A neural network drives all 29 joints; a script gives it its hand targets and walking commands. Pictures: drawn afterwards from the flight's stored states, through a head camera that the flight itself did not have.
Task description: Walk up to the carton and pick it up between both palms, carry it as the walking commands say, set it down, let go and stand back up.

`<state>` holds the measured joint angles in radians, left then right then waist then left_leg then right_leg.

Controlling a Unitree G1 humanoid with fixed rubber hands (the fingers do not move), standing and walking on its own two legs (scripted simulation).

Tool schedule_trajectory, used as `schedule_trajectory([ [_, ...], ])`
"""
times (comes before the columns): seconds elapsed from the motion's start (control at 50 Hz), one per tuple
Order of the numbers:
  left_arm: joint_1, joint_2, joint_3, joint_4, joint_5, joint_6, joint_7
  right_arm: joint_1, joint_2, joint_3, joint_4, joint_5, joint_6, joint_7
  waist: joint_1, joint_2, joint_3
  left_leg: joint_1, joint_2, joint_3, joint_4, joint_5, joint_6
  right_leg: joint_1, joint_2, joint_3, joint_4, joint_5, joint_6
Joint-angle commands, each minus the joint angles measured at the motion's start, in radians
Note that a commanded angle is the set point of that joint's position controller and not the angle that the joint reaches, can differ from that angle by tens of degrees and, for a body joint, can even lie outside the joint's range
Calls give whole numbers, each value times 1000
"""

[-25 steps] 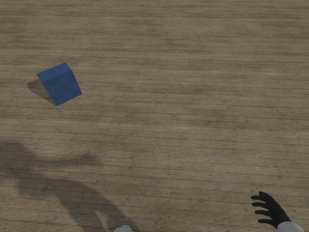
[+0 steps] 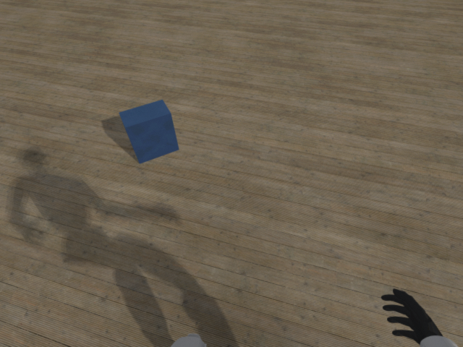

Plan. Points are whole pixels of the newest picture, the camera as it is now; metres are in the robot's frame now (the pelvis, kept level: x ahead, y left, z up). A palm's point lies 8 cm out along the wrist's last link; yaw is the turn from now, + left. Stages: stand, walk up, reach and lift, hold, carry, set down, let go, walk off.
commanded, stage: walk up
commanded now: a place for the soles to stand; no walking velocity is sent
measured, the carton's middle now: (150, 132) +1.27 +0.49 -0.60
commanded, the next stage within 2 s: none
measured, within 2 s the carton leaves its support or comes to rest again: neither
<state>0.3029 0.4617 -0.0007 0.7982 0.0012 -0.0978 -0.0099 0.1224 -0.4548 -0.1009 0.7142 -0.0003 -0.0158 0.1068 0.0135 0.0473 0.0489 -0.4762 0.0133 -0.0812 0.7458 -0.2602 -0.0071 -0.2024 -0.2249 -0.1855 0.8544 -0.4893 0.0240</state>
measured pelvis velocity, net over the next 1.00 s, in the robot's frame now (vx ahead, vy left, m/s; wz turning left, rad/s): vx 0.33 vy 0.19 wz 0.27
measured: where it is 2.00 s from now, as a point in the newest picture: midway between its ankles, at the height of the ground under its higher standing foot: (160, 251)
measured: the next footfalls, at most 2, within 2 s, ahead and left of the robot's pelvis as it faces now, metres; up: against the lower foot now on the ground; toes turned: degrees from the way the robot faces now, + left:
right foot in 0.18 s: +0.15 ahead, -0.10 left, +0.00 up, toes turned -5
left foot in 0.46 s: +0.27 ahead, +0.25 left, +0.00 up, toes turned +5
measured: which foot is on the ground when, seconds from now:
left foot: down 0.00-0.18, up 0.20-0.44, down 0.46-0.68, up 0.70-0.94, down 0.96-1.00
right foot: up 0.00-0.16, down 0.18-0.46, up 0.48-0.66, down 0.68-0.94, up 0.96-1.00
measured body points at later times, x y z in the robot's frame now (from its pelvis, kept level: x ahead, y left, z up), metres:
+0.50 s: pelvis +0.18 +0.09 +0.00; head +0.20 +0.08 +0.45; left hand +0.21 +0.43 -0.08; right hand +0.38 -0.21 -0.09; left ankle +0.23 +0.24 -0.71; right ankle +0.12 -0.08 -0.68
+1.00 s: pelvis +0.33 +0.19 -0.01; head +0.35 +0.18 +0.44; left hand +0.32 +0.53 -0.09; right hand +0.55 -0.10 -0.09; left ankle +0.36 +0.34 -0.71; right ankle +0.31 +0.02 -0.67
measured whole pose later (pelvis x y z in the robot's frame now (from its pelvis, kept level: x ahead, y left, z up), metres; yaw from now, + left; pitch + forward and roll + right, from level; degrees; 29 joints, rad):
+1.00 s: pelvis +0.33 +0.19 -0.01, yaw +16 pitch -2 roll +0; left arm 0.30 0.46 0.00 0.77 0.00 -0.09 -0.01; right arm 0.22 -0.47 -0.10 0.72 0.00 -0.05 0.06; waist 0.01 0.04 0.07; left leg -0.48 -0.01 -0.07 0.81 -0.30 0.00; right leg -0.35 -0.18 -0.10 1.05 -0.49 0.00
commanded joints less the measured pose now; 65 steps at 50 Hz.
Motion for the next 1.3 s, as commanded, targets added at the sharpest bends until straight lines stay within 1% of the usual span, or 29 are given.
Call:
schedule_trajectory([
  [0.0, -233, 241, 94, -173, -22, -31, -5, 267, -367, -111, 1, 5, -32, -44, -168, 194, -81, 522, 198, -657, -422, -3, 301, -630, 146, 173, 424, -44, -57],
  [0.04, -143, 215, 89, -132, -4, -47, 3, 242, -295, -85, -20, 6, -28, -61, -90, 111, -125, 479, 204, -505, -282, 296, 329, -576, 111, 159, 283, -58, -52],
  [0.14, 83, 202, 114, -24, 9, -69, 9, 50, -225, -44, -92, -16, -7, -38, 31, 49, -95, -52, 133, -358, -152, 86, 254, 8, 195, 108, -305, 83, -66],
  [0.16, 249, 276, 153, 3, 29, -82, 25, -6, -146, -19, -140, -8, -17, -34, 135, -88, -177, -205, 8, -147, 90, 18, 134, 245, 75, 282, -468, 79, -86],
  [0.18, 263, 403, 170, 13, 43, -83, 37, -25, -61, 10, -153, -4, -26, -32, 156, -355, -165, -428, -145, -17, 321, -186, 65, 357, -246, 670, -651, -189, -164],
  [0.2, 171, 407, 168, -9, 25, -77, 35, -65, -156, -14, -143, -23, -19, -44, 131, -228, -100, -490, -47, -53, 445, -227, 15, 321, -343, 757, -669, -232, -222],
  [0.28, 72, 306, 150, -22, 21, -57, 22, -8, -162, -11, -94, -16, -35, -19, 80, -205, -25, -367, 34, 37, 249, -207, 9, 274, -192, 313, -519, 324, -265],
  [0.36, 71, 331, 138, -46, 15, -45, 6, -44, -115, -12, -100, -10, -36, -2, 86, -250, -6, -212, 9, 182, -15, -101, 20, 225, -138, 132, -418, 656, -220],
  [0.42, 4, 307, 114, -72, -1, -12, 0, 201, -179, -55, -15, -28, -42, -24, -73, -159, -136, 272, -112, 289, -125, -32, 49, -18, -15, -59, -76, 565, -153],
  [0.44, -30, 239, 100, -99, -5, -14, -6, 332, -246, -85, 12, -39, -41, -37, -130, -13, -210, 458, -46, 79, -145, -43, 123, -202, 15, -51, 171, 540, -107],
  [0.46, -114, 169, 79, -156, -3, -22, -15, 410, -363, -114, 9, -23, -51, -53, -185, 289, -139, 500, 142, -469, -342, -74, 218, -486, 137, 1, 447, 259, -52],
  [0.48, -213, 231, 88, -174, -22, -27, -8, 336, -382, -108, 3, 0, -50, -62, -176, 166, -102, 499, 252, -752, -432, 6, 333, -643, 179, 144, 450, -39, -41],
  [0.54, -131, 204, 94, -108, -7, -31, -2, 219, -278, -71, -38, -4, -36, -75, -76, 105, -65, 285, 201, -456, -303, 43, 305, -485, 117, 148, 180, -159, -48],
  [0.6, 16, 218, 96, -60, 12, -45, -1, 160, -259, -61, -57, -17, -32, -66, -45, 170, -104, 145, 173, -409, -264, 19, 302, -287, 168, 128, -33, -105, -59],
  [0.64, 181, 215, 122, -5, 16, -66, 8, 32, -208, -43, -107, -6, -22, -54, 89, 49, -93, -183, 70, -253, -55, -25, 207, 134, 196, 104, -308, 117, -83],
  [0.68, 289, 417, 173, -1, 47, -65, 34, -11, -84, 8, -152, -14, -41, -60, 162, -355, -110, -559, -135, 5, 423, -279, 44, 348, -300, 790, -653, -276, -222],
  [0.74, 74, 314, 141, -55, 24, -60, 20, 24, -188, -18, -85, -8, -52, -53, 50, -97, 24, -452, 43, -49, 407, -184, 17, 187, -201, 514, -530, 98, -279],
  [0.78, 110, 341, 146, -45, 22, -52, 12, 18, -159, -9, -84, -13, -53, -33, 75, -249, 3, -340, 33, 68, 243, -216, 8, 200, -180, 328, -479, 429, -277],
  [0.84, 96, 337, 127, -61, 16, -41, 3, -28, -139, -11, -106, 2, -54, -24, 77, -228, -37, -174, 6, 188, 53, -156, 21, 137, -136, 185, -397, 573, -232],
  [0.9, -34, 306, 112, -88, 3, -19, -3, 195, -161, -45, -4, -17, -56, -36, -71, -205, -68, 233, -85, 299, -127, -22, 51, -92, -40, 8, -132, 568, -172],
  [0.92, 3, 242, 91, -109, 0, -12, -3, 350, -224, -70, 26, -20, -60, -48, -126, -21, -203, 453, -105, 219, -105, -41, 85, -181, -10, -4, 141, 624, -149],
  [0.96, -182, 178, 69, -196, -23, -20, -11, 402, -398, -100, -2, 2, -73, -83, -168, 224, -86, 469, 267, -762, -454, -77, 280, -712, 198, 109, 491, -40, -52],
  [0.98, -186, 253, 86, -181, -18, -14, -2, 309, -396, -96, -9, 23, -70, -82, -117, 38, -95, 449, 308, -743, -398, -81, 356, -670, 125, 234, 471, -35, -46],
  [1.1, 8, 217, 107, -66, 10, -27, -24, 183, -293, -67, -39, -17, -47, -78, -49, 220, -47, 49, 184, -388, -311, -254, 289, -294, 155, 125, -3, -31, -65],
  [1.14, 178, 234, 128, -8, 19, -37, -9, 74, -254, -44, -81, -10, -39, -72, 76, 30, -110, -195, 118, -250, -94, -289, 225, 100, 196, 84, -167, 157, -79],
  [1.16, 312, 285, 146, 33, 37, -50, 9, 63, -129, -12, -93, -14, -38, -73, 144, -144, -170, -289, 9, -108, 203, -263, 143, 229, 98, 295, -375, -16, -93],
  [1.18, 282, 409, 165, 10, 41, -58, 15, 82, -62, 21, -119, -10, -53, -71, 150, -457, -124, -493, -125, 4, 468, -299, 67, 279, -205, 749, -621, -365, -149],
  [1.2, 189, 401, 156, -35, 20, -60, 13, 2, -182, -4, -109, -5, -51, -81, 120, -200, -21, -563, -58, -49, 547, -243, 27, 211, -297, 884, -672, -373, -235],
  [1.28, 99, 332, 140, -61, 9, -40, 7, 92, -195, -15, -48, -13, -60, -59, 64, -231, -7, -357, 46, 70, 316, -196, 13, 161, -137, 429, -490, 159, -265],
])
